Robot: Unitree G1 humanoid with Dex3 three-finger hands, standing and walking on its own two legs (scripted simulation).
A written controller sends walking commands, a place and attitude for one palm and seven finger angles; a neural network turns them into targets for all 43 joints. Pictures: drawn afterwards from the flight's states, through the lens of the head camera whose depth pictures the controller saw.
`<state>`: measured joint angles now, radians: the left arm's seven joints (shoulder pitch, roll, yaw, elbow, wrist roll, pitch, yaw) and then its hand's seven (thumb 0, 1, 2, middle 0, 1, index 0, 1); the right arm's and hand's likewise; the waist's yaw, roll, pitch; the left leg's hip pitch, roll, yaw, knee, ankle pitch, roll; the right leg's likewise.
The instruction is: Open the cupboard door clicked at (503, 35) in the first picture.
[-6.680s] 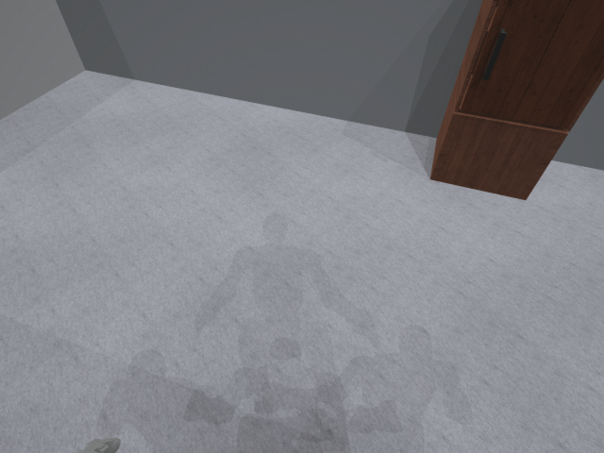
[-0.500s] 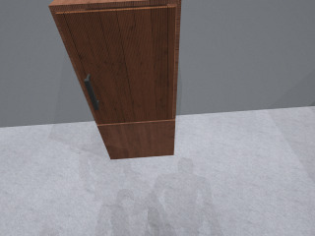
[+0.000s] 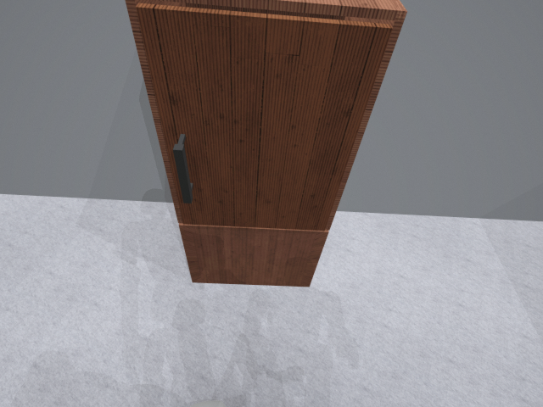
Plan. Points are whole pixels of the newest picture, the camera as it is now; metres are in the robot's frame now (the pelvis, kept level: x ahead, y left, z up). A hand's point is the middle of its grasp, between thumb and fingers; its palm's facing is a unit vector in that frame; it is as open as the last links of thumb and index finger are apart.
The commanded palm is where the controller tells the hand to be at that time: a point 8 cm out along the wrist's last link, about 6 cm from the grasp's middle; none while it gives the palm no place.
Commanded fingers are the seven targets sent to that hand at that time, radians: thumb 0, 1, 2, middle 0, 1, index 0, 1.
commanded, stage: take the last steps up to it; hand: left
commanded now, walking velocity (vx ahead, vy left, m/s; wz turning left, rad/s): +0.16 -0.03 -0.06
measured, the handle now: (185, 170) +0.60 +0.26 -0.08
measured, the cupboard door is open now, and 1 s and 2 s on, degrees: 0 0 0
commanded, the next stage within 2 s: come to a stop and stand still in 0.02 s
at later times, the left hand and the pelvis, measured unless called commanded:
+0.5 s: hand (172, 402) +0.15 +0.17 -0.16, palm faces -0.03 -0.97 -0.23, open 7.3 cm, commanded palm none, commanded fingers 0.00 0.90 0.90 -0.20 -0.30 -0.20 -0.30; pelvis +0.07 +0.00 +0.01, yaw -1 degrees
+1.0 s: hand out of the picture +0.05 +0.20 -0.15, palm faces -0.02 -0.97 -0.25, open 7.4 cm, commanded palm none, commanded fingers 0.00 0.90 0.90 -0.20 -0.30 -0.20 -0.30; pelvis +0.04 +0.01 +0.01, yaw -2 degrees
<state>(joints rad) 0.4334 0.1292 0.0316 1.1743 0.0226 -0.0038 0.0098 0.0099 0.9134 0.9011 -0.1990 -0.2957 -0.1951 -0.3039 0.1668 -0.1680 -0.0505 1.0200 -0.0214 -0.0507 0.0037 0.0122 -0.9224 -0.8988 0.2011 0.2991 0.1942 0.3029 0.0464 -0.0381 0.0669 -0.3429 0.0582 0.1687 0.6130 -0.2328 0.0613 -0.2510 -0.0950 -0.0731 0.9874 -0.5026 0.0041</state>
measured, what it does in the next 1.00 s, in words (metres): steps on the spot: right foot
